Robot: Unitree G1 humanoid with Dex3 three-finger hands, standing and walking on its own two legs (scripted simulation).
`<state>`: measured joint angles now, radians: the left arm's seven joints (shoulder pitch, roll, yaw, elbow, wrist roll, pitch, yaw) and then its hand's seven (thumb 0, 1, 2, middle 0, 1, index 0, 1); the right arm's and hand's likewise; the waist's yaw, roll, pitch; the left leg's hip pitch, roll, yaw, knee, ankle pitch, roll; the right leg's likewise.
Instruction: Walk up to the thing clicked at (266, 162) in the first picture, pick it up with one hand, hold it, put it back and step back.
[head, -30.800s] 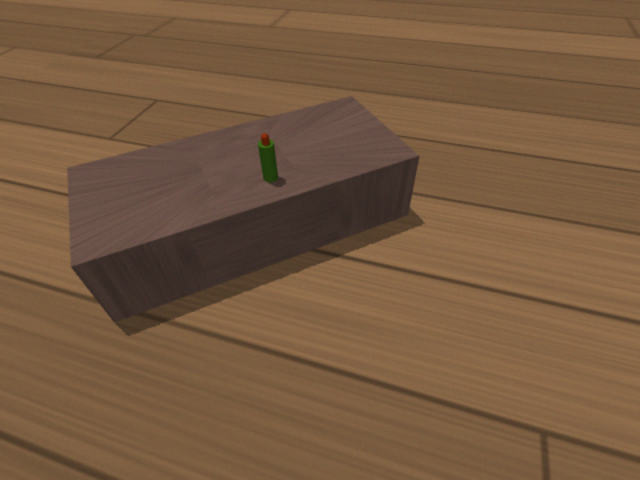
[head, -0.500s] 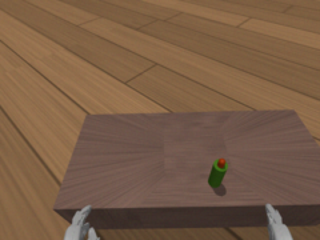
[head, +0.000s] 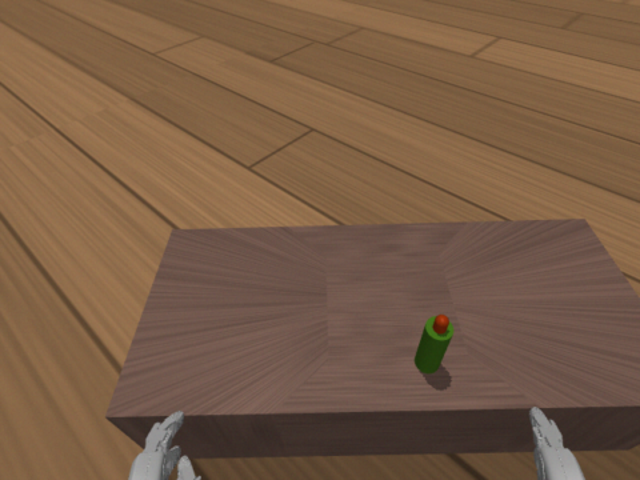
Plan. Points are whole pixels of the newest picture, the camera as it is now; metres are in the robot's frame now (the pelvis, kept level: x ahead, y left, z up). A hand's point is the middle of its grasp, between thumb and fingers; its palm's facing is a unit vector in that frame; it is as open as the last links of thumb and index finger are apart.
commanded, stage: stand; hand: right
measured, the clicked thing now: (434, 341) +0.49 -0.20 -0.29
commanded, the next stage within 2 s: none
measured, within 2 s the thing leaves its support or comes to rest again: neither
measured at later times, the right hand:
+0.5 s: hand out of the picture +0.10 -0.25 -0.11, palm faces -0.02 +0.93 -0.36, open 8.3 cm
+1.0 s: hand out of the picture +0.06 -0.24 -0.10, palm faces -0.01 +0.93 -0.36, open 7.4 cm
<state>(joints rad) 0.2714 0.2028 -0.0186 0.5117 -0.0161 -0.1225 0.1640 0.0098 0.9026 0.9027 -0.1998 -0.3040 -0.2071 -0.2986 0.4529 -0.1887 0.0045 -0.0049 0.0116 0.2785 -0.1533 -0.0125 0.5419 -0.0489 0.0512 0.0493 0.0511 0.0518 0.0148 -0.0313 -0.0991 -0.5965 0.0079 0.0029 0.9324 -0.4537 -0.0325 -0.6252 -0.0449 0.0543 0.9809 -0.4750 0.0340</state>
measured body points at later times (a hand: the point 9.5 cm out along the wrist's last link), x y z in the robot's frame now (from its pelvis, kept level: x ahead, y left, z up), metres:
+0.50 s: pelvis +0.01 -0.01 +0.03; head +0.02 -0.01 +0.48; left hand +0.08 +0.30 -0.09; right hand +0.10 -0.30 -0.09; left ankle +0.01 +0.14 -0.68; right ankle +0.01 -0.14 -0.68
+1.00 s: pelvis +0.00 +0.00 +0.06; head +0.00 +0.01 +0.51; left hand +0.07 +0.29 -0.08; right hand +0.06 -0.29 -0.07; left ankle +0.01 +0.14 -0.68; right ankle +0.01 -0.14 -0.68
